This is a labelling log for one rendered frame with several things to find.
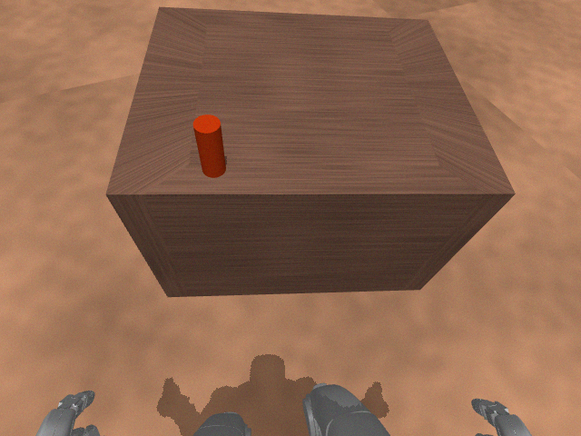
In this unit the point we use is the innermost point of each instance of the right robot hand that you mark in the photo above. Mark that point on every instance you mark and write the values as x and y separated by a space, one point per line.
498 416

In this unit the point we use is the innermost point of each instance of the can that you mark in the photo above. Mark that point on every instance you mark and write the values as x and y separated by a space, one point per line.
208 134

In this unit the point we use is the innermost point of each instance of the left robot hand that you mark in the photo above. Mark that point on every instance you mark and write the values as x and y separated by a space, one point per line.
60 421

